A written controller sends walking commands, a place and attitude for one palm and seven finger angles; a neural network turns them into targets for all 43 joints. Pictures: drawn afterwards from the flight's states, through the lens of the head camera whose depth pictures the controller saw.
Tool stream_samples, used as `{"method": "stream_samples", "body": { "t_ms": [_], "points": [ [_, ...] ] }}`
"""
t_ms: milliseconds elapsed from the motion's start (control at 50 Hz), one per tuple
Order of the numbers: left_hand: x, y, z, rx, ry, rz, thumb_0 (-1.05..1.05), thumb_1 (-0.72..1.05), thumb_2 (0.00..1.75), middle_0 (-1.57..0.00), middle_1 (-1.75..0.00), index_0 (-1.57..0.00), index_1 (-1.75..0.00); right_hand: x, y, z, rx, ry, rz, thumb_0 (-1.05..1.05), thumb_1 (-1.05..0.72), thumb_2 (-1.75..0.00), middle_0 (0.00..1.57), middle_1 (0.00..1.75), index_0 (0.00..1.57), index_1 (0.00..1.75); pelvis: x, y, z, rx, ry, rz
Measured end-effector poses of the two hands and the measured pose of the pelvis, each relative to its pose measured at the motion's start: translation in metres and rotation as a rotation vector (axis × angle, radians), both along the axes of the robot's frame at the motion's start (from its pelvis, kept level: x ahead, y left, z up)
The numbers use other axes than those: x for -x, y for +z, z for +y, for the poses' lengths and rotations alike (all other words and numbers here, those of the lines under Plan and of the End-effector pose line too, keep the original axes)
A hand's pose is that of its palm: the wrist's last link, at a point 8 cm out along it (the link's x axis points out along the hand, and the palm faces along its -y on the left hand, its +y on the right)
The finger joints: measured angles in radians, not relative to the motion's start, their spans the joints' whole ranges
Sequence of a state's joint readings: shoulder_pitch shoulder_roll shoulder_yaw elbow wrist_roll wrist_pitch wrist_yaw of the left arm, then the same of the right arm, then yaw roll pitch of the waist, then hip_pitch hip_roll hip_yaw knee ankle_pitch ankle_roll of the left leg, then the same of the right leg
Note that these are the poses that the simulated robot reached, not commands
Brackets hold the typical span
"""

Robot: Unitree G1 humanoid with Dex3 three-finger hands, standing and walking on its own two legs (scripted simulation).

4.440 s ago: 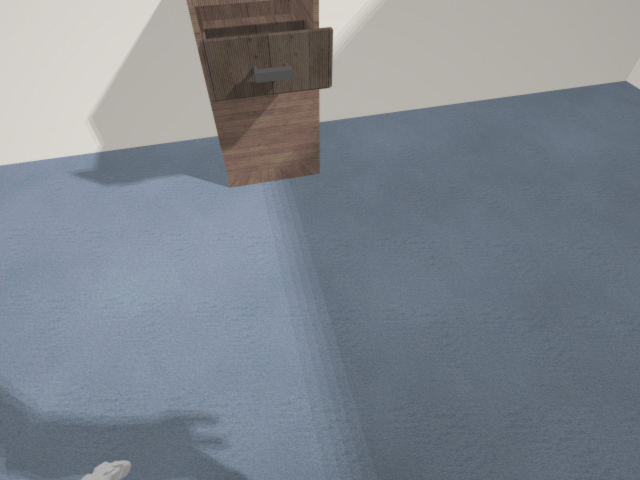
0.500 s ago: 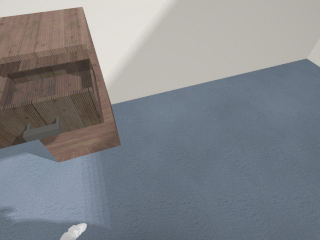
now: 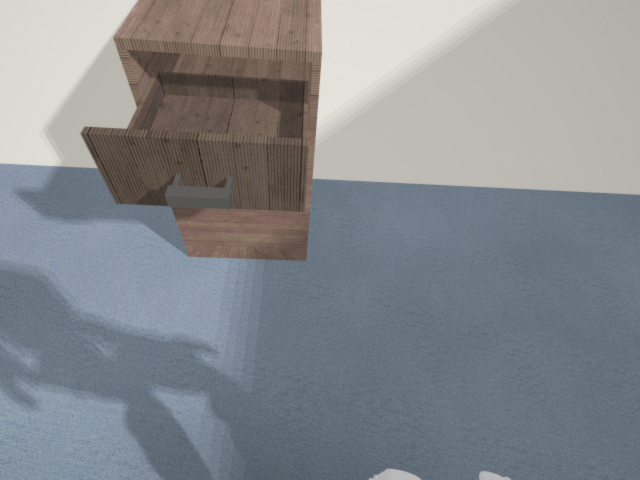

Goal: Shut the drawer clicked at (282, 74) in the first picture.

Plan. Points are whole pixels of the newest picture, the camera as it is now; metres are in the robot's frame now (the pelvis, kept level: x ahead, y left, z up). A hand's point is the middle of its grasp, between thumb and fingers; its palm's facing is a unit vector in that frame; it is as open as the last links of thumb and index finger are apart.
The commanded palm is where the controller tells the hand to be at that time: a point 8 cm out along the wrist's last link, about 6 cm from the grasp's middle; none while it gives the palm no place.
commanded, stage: take the last steps up to it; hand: left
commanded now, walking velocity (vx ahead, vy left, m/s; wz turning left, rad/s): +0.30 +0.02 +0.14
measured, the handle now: (201, 188) +0.59 +0.28 -0.07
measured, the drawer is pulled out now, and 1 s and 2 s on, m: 0.29 0.29 0.29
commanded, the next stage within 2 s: come to a stop and stand still in 1.08 s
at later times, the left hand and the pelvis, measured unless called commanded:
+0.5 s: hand out of the picture +0.01 +0.14 -0.15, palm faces +0.16 -0.97 -0.16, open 7.4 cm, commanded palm none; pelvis +0.06 -0.01 +0.01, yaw +5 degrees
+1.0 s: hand (149, 398) +0.23 +0.27 -0.16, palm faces +0.14 -0.97 -0.20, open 7.4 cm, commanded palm none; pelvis +0.20 +0.08 +0.01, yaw +4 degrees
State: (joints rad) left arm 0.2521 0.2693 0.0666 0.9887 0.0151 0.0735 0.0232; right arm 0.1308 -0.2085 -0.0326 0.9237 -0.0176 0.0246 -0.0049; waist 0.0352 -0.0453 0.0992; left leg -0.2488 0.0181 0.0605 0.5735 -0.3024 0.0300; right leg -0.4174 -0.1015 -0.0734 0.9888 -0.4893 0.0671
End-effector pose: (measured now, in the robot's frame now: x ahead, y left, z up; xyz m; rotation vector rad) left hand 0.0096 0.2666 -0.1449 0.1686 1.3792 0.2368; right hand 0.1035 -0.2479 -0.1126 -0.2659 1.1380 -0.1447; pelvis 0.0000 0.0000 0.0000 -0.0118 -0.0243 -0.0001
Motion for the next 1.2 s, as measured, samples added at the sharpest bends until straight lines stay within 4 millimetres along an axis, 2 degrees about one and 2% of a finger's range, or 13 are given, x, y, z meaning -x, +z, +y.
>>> {"method": "stream_samples", "body": {
  "t_ms": [80,160,300,380,480,580,660,740,820,900,980,1080,1200],
  "points": [
    [0.008,0.011,0.002,0.005,0.009,-0.002,0.01,0.91,0.89,-0.19,-0.30,-0.20,-0.30,0.004,0.000,0.014,-0.033,0.007,0.004,0.01,-0.91,-0.90,0.20,0.30,0.20,0.30,-0.001,0.007,0.003,0.004,0.011,0.001],
    [0.004,0.018,-0.007,0.010,0.000,-0.021,0.01,0.91,0.89,-0.19,-0.30,-0.20,-0.30,0.019,-0.008,0.021,-0.076,-0.008,0.028,0.01,-0.91,-0.90,0.20,0.30,0.20,0.30,-0.005,0.010,0.001,-0.006,0.024,0.002],
    [-0.022,0.017,-0.042,0.006,-0.011,-0.119,0.00,0.91,0.89,-0.19,-0.30,-0.20,-0.30,0.056,-0.039,0.001,-0.115,-0.057,0.156,0.01,-0.92,-0.90,0.20,0.30,0.20,0.30,-0.019,-0.002,-0.016,-0.029,0.053,-0.009],
    [-0.013,0.021,-0.062,0.029,0.047,-0.121,0.00,0.91,0.89,-0.20,-0.30,-0.20,-0.30,0.058,-0.037,-0.006,-0.120,-0.043,0.237,0.01,-0.92,-0.90,0.20,0.30,0.20,0.30,-0.033,0.005,-0.019,-0.020,0.071,-0.014],
    [0.008,0.022,-0.080,0.085,0.087,-0.010,0.00,0.91,0.89,-0.20,-0.30,-0.20,-0.30,0.035,-0.024,-0.006,-0.111,-0.053,0.223,0.01,-0.92,-0.90,0.19,0.30,0.19,0.30,-0.054,0.014,-0.016,-0.018,0.087,-0.006],
    [0.021,0.018,-0.084,0.136,0.142,0.084,0.00,0.91,0.89,-0.20,-0.30,-0.20,-0.30,-0.005,-0.019,0.011,-0.098,-0.020,0.215,0.01,-0.91,-0.90,0.19,0.29,0.19,0.30,-0.078,0.013,-0.001,-0.005,0.106,0.005],
    [0.022,0.010,-0.071,0.163,0.190,0.149,0.00,0.91,0.89,-0.20,-0.30,-0.20,-0.30,-0.055,-0.018,0.039,-0.090,0.036,0.183,0.01,-0.91,-0.90,0.19,0.29,0.19,0.30,-0.101,0.008,0.020,0.008,0.119,0.012],
    [0.011,-0.008,-0.041,0.180,0.206,0.213,0.00,0.91,0.89,-0.20,-0.30,-0.20,-0.30,-0.110,-0.025,0.070,-0.064,0.070,0.085,0.01,-0.92,-0.90,0.19,0.29,0.19,0.30,-0.128,-0.009,0.048,0.017,0.111,0.014],
    [-0.036,-0.010,-0.002,0.146,0.151,0.191,0.00,0.91,0.89,-0.20,-0.30,-0.20,-0.30,-0.133,-0.018,0.090,-0.058,0.025,0.020,0.00,-0.93,-0.90,0.20,0.30,0.20,0.30,-0.148,-0.005,0.063,0.003,0.084,0.004],
    [-0.113,0.000,0.034,0.092,0.095,0.054,0.01,0.91,0.89,-0.20,-0.30,-0.20,-0.30,-0.136,-0.008,0.095,-0.046,-0.011,0.035,-0.01,-0.95,-0.90,0.20,0.30,0.20,0.30,-0.171,0.006,0.073,-0.010,0.075,0.006],
    [-0.190,0.012,0.054,0.049,0.053,-0.087,0.00,0.92,0.89,-0.19,-0.30,-0.20,-0.30,-0.129,-0.009,0.101,-0.065,-0.033,0.106,0.00,-0.94,-0.90,0.20,0.30,0.20,0.30,-0.194,0.012,0.077,-0.020,0.071,0.007],
    [-0.269,0.023,0.053,0.031,-0.003,-0.188,0.00,0.92,0.89,-0.19,-0.30,-0.19,-0.30,-0.116,-0.017,0.108,-0.108,-0.080,0.209,0.00,-0.93,-0.90,0.20,0.30,0.20,0.30,-0.224,0.012,0.073,-0.030,0.067,0.003],
    [-0.343,0.024,0.023,0.032,-0.087,-0.218,0.00,0.91,0.89,-0.19,-0.30,-0.19,-0.30,-0.109,-0.032,0.102,-0.159,-0.153,0.326,0.01,-0.91,-0.90,0.20,0.30,0.20,0.30,-0.265,0.005,0.056,-0.039,0.049,0.003]
  ]
}}
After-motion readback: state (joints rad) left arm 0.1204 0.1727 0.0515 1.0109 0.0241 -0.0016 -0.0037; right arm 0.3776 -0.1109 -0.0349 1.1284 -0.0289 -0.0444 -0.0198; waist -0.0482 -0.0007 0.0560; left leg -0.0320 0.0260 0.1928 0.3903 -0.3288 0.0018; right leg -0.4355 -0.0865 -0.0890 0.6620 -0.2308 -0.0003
